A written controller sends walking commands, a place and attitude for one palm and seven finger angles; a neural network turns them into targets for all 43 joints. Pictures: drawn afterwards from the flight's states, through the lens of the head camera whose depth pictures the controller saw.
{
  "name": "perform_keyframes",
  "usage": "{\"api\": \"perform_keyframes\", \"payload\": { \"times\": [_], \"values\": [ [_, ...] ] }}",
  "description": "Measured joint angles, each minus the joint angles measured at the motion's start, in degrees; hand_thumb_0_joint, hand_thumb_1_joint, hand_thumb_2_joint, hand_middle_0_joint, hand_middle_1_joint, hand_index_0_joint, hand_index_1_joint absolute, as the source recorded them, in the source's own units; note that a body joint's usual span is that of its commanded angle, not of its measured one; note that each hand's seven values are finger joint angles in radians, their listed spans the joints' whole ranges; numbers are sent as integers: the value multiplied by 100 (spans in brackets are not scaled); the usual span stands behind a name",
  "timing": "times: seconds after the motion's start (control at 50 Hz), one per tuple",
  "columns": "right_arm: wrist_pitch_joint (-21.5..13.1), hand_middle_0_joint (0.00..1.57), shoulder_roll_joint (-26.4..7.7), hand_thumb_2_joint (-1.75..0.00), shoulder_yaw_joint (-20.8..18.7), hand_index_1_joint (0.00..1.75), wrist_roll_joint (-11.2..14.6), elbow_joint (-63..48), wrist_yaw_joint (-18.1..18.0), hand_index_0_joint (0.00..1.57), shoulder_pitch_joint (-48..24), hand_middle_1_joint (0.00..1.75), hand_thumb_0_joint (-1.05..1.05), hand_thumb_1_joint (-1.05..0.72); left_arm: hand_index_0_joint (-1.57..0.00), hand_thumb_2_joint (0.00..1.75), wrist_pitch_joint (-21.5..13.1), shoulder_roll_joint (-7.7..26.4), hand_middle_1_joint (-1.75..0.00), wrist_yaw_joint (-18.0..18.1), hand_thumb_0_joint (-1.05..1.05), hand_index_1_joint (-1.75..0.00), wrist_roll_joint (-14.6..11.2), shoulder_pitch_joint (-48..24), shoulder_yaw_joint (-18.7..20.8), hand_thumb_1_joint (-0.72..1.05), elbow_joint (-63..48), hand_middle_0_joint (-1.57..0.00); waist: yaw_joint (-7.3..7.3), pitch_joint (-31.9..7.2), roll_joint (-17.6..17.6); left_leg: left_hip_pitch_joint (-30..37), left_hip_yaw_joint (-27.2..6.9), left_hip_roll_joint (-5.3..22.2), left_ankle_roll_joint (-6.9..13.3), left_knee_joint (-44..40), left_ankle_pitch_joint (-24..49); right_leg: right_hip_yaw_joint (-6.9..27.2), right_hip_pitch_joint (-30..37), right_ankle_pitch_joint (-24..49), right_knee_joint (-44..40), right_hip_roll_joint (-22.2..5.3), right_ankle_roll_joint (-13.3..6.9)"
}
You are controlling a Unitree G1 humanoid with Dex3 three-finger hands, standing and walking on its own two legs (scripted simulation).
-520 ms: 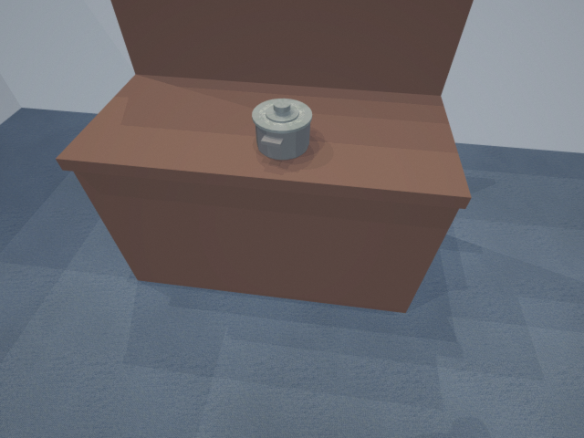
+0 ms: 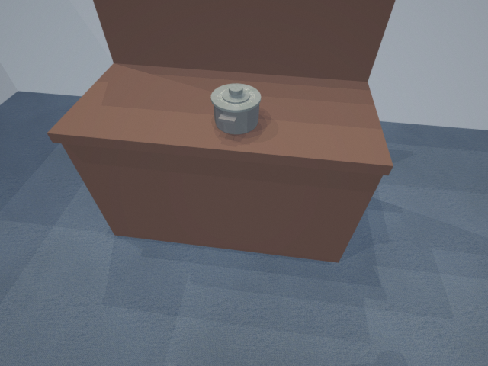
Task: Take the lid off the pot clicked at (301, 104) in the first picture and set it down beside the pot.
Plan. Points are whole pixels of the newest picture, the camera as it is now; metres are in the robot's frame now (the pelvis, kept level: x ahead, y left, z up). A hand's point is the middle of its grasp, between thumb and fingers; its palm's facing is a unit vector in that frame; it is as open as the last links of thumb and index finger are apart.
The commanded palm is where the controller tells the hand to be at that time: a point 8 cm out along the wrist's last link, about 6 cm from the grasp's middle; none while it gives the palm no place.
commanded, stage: look at it before walking up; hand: left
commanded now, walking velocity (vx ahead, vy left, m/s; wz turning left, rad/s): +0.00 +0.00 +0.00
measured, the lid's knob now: (235, 89) +0.88 +0.07 +0.00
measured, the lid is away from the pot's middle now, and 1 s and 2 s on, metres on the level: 0.00 0.00 0.00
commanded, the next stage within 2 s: take the last steps up to it in 0.12 s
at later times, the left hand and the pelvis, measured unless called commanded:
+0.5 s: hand out of the picture +0.00 +0.17 -0.18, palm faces +0.04 -0.98 -0.18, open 7.4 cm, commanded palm none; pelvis +0.03 -0.01 -0.01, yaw -2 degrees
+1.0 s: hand out of the picture +0.10 +0.11 -0.17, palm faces +0.07 -0.99 -0.15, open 7.4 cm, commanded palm none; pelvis +0.20 -0.03 -0.01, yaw -4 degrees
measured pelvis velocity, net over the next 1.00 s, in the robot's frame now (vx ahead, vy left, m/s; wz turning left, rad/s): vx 0.20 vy -0.03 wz -0.08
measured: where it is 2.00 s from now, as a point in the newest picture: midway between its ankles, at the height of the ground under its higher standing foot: (245, 334)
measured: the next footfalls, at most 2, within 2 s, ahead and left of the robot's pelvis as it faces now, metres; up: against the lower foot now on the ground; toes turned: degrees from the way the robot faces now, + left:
left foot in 1.08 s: +0.37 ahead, +0.04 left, +0.00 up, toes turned +1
right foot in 1.64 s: +0.46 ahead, -0.12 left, +0.00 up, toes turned -7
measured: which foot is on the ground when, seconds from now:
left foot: down 0.00-0.64, up 0.66-1.00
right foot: down 0.00-1.00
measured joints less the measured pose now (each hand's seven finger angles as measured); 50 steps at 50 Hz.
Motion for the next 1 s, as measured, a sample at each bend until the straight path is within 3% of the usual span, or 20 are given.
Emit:
{"api": "perform_keyframes", "payload": {
  "times": [0.3, 0.5, 0.58, 0.62, 0.66, 0.7, 0.74, 0.78, 0.88, 1.0],
  "values": [
    [-1, 20, 92, -90, -16, 30, -18, -10, -14, 20, 139, 30, 0, -90, -20, 90, 6, -81, -29, 3, 0, -29, 13, 120, 48, 91, 7, -20, 10, 13, 9, -54, -5, 3, -3, 60, -37, -6, -59, -44, 71, 4, -13],
    [-11, 20, 70, -90, -186, 30, -122, -169, 31, 20, 569, 30, 0, -90, -20, 90, 62, -118, -29, -186, 0, -29, 78, 583, 285, 91, -112, -20, 22, -213, -10, -235, 139, 76, 113, 700, -916, 137, -387, -1140, 913, 113, -268],
    [-135, 20, 58, -90, -252, 30, -123, -200, 7, 20, 717, 30, 0, -90, -20, 90, 69, -137, -29, -241, 1, -29, 93, 666, 350, 91, -106, -20, -26, -142, -27, -68, 312, 132, 0, 701, -830, -186, -649, -1151, 1564, 10, -276],
    [-168, 20, 49, -90, -253, 30, -110, -190, 0, 20, 818, 30, 0, -90, -20, 90, 16, -148, -29, -265, 1, -29, 95, 667, 368, 91, -140, -20, -51, -130, 3, 48, 358, 173, -87, 721, -993, -368, -551, -956, 1230, -24, -270],
    [-155, 20, 24, -90, -244, 30, -70, -116, -6, 20, 896, 30, 0, -90, -20, 90, -157, -190, -29, -239, 1, -29, 88, 607, 380, 91, -192, -20, -31, -100, 170, -185, 225, 285, 50, 1459, -1336, -540, -411, -945, 1180, 81, -361],
    [-81, 20, 28, -90, -237, 30, -71, -23, 10, 20, 870, 30, 0, -91, -20, 90, -341, -224, -29, -160, 1, -29, 43, 637, 372, 91, -264, -20, 59, -117, 186, -692, 114, 215, 151, 2797, -1470, -625, -162, -1062, 995, 102, -416],
    [-47, 20, 14, -90, -247, 30, -80, -19, 22, 20, 714, 30, 1, -91, -20, 90, -434, -284, -29, -81, 0, -29, 27, 753, 352, 91, -294, -20, 151, -120, 141, -1182, 171, 192, 182, 3750, -1207, -596, 154, -990, 603, 111, -420],
    [-46, 20, -24, -90, -269, 30, -89, -130, 48, 20, 466, 30, 1, -91, -20, 90, -453, -377, -29, -45, 0, -29, 36, 894, 307, 91, -257, -20, 156, -103, 123, -1615, 252, 242, 147, 4097, -863, -545, 451, -868, 181, 129, -442],
    [-79, 20, -60, -90, -301, 29, -56, -557, 130, 20, -254, 30, 1, -91, -20, 90, -436, -620, -29, -28, 0, -29, 59, 1160, 194, 91, -85, -20, 113, -2, 145, -2323, 382, 364, 55, 3475, -119, -446, 1057, -700, -635, 171, -410],
    [-156, 20, 29, -90, -245, 29, -32, -868, 204, 20, -942, 30, 0, -91, -20, 90, -437, -633, -30, -2, 0, -30, 66, 1294, 183, 90, 45, -21, 299, 193, 60, -2194, 599, 196, 173, 1940, 218, -378, 1691, -958, -967, 150, -289]
  ]
}}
